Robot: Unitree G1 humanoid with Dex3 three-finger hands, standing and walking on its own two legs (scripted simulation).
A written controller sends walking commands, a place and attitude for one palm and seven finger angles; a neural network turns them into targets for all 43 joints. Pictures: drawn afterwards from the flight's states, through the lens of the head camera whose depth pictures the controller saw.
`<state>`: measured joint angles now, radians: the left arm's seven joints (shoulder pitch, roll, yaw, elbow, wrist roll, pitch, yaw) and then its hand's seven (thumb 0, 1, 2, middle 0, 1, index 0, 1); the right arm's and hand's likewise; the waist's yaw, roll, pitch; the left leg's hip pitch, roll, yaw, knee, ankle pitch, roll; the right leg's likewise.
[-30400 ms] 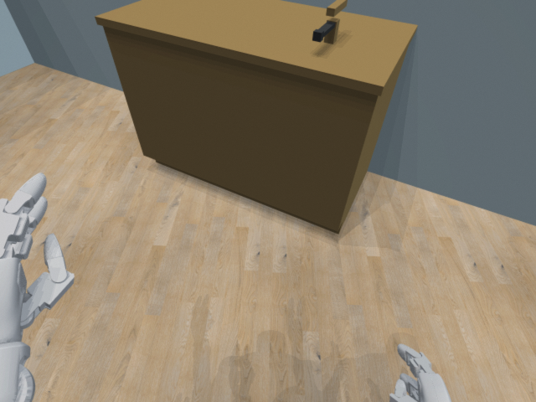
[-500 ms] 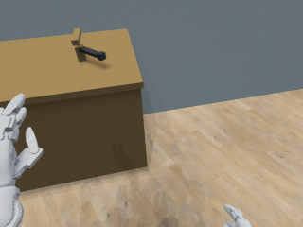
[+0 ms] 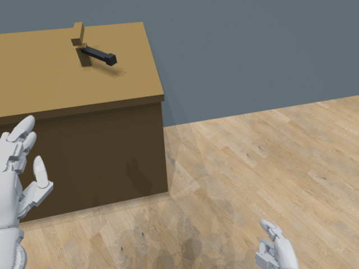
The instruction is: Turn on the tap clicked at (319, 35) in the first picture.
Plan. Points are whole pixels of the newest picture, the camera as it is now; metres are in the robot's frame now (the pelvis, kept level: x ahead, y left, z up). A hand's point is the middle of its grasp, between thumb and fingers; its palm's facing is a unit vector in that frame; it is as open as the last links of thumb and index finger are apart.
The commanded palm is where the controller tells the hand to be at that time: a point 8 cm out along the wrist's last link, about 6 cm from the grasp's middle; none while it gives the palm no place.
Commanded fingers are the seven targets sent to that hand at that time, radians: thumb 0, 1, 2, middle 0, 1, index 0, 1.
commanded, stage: take the last steps up to it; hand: left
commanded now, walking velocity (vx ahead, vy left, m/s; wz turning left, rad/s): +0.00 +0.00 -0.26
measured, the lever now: (110, 59) +0.72 +0.29 +0.10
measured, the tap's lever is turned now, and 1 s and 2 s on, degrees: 44 44 44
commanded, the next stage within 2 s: come to a stop and stand still in 1.18 s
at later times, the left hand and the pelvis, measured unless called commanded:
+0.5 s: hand (74, 159) +0.27 +0.21 +0.16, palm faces +0.39 -0.83 -0.39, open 7.4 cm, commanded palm +0.20 +0.26 +0.18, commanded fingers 0.00 0.90 0.90 -0.20 -0.30 -0.20 -0.30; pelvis +0.04 -0.02 -0.01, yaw -1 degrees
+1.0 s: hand (102, 105) +0.39 +0.19 +0.18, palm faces +0.33 -0.82 -0.46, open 7.4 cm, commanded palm +0.33 +0.25 +0.18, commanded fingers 0.00 0.90 0.90 -0.20 -0.30 -0.20 -0.30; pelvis +0.15 -0.02 -0.01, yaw -5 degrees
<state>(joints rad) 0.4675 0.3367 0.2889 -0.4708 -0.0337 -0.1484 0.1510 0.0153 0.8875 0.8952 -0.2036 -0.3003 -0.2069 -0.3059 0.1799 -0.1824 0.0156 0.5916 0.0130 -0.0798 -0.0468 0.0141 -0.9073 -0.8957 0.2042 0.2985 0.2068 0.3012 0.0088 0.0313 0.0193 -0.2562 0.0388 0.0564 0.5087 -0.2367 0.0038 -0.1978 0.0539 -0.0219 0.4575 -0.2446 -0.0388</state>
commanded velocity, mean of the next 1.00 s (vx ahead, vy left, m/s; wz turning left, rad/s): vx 0.27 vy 0.03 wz -0.05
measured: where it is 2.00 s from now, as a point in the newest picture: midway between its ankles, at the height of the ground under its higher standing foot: outside the picture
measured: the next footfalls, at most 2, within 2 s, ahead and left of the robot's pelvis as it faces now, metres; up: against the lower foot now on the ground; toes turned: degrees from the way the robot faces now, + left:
left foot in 0.78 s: +0.22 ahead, +0.12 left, +0.00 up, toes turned +4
right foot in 1.02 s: +0.23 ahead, -0.13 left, +0.00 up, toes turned -8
